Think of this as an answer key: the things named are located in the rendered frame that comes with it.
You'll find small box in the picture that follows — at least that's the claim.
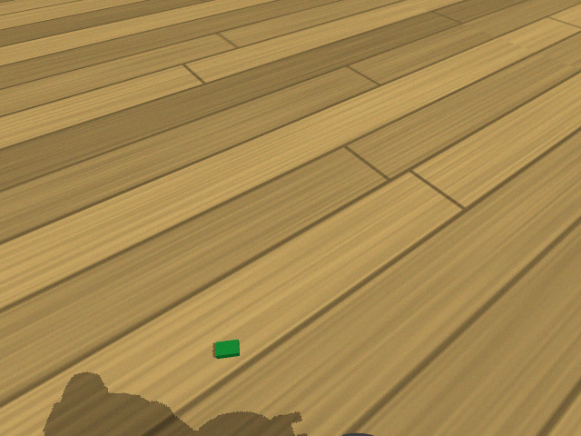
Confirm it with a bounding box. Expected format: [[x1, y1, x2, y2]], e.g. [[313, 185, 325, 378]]
[[216, 340, 240, 359]]

